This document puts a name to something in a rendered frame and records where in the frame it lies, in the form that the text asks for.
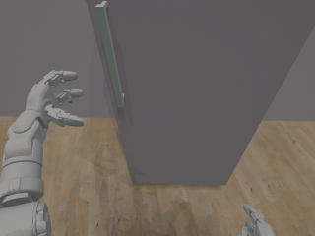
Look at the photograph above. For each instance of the left robot upper arm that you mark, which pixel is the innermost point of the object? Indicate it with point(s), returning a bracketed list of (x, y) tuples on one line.
[(29, 219)]

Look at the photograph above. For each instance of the right robot hand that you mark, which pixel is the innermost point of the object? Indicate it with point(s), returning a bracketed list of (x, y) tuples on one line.
[(259, 226)]

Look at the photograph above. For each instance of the fridge door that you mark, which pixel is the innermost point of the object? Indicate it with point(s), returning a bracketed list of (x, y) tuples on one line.
[(198, 77)]

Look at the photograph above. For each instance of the left robot hand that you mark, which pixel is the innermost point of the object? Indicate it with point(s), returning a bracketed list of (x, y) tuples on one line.
[(41, 98)]

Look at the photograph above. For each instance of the robot left forearm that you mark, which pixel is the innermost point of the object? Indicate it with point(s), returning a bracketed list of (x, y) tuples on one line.
[(21, 170)]

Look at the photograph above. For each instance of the handle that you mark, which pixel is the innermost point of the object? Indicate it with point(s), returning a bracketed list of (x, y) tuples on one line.
[(109, 51)]

